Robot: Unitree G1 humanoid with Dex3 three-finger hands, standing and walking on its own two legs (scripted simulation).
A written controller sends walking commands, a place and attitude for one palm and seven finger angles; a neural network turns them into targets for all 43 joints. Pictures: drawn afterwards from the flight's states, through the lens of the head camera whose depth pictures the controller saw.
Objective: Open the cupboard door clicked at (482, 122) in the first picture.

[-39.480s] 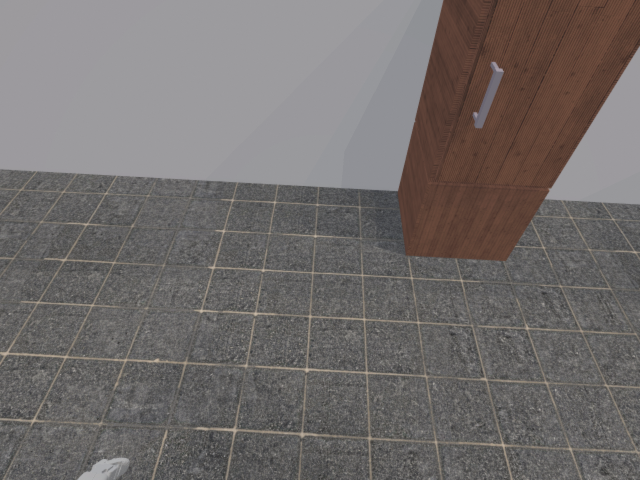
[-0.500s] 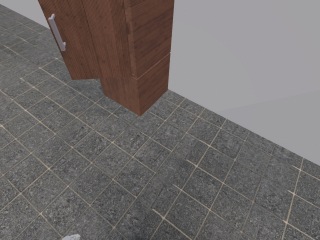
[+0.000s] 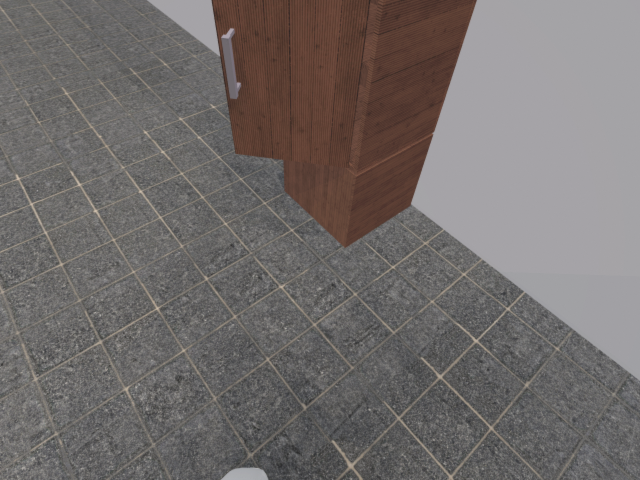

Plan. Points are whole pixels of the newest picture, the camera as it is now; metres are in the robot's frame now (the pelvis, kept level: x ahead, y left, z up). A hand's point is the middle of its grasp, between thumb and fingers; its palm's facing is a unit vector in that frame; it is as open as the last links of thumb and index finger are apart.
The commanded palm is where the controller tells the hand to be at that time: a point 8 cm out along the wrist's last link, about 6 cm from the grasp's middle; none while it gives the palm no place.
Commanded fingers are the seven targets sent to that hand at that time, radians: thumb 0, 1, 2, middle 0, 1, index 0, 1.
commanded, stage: take the last steps up to it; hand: left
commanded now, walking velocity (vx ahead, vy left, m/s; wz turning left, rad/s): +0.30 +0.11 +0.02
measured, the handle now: (232, 64) +1.03 +0.36 -0.03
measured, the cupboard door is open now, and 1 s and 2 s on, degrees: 43 43 43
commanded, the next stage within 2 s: come to a stop and stand still in 1.12 s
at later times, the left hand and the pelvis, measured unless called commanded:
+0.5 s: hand (212, 374) +0.28 +0.21 -0.16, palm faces -0.04 -0.97 -0.22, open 7.4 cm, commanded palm none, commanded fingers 0.00 0.90 0.90 -0.20 -0.30 -0.20 -0.30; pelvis +0.15 +0.03 -0.02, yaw -2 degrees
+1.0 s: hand (184, 377) +0.28 +0.26 -0.20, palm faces +0.06 -0.99 -0.14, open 7.4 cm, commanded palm none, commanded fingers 0.00 0.90 0.90 -0.20 -0.30 -0.20 -0.30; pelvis +0.34 +0.09 -0.02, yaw -2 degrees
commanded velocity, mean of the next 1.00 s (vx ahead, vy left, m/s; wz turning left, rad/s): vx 0.29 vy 0.06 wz -0.03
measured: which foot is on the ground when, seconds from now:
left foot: up 0.00-0.02, down 0.04-0.48, up 0.50-0.88, down 0.90-1.00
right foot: down 0.00-0.04, up 0.06-0.46, down 0.48-0.90, up 0.92-1.00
